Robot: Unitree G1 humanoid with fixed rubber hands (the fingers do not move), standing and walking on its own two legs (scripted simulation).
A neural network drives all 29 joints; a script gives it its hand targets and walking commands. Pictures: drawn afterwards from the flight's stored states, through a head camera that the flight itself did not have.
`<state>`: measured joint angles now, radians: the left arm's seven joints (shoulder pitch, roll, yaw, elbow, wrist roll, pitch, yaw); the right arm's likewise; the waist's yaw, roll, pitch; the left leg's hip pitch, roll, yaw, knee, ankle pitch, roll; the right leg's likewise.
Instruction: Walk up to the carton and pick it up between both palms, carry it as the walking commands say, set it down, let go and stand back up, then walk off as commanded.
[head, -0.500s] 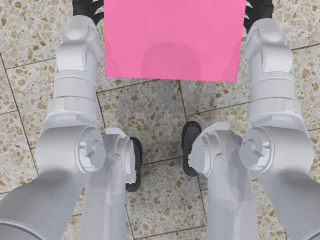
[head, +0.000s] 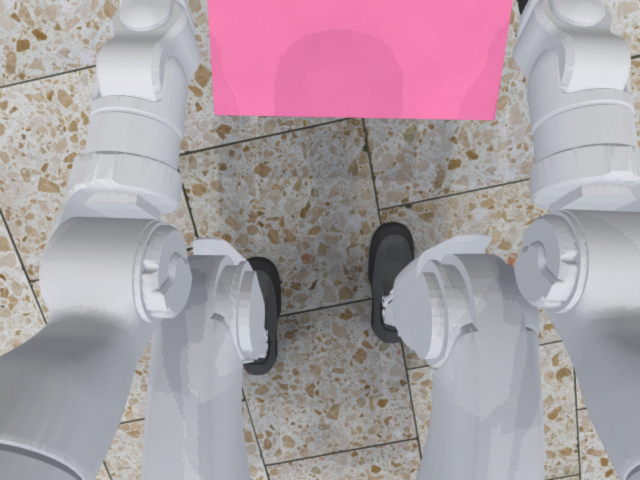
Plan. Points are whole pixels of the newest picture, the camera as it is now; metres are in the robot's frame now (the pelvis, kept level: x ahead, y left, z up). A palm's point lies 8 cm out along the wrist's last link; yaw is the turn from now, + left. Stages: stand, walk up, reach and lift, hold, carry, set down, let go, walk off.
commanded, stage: set down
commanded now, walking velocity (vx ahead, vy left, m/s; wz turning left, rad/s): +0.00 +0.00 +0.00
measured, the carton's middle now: out of the picture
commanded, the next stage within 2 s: none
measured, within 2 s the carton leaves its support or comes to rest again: neither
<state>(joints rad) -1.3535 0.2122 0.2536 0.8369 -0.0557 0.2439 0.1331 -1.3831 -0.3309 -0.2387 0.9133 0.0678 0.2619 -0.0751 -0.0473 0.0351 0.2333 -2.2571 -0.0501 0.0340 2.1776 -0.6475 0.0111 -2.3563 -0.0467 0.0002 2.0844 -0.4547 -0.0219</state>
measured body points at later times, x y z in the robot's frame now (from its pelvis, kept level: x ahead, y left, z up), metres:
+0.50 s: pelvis -0.01 +0.00 -0.01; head +0.36 -0.03 +0.24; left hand +0.57 +0.11 -0.17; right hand +0.54 -0.23 -0.17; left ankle +0.09 +0.11 -0.35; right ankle +0.13 -0.12 -0.35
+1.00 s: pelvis -0.01 +0.00 -0.02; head +0.36 -0.02 +0.23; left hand +0.57 +0.12 -0.18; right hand +0.55 -0.23 -0.18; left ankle +0.09 +0.11 -0.35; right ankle +0.13 -0.12 -0.35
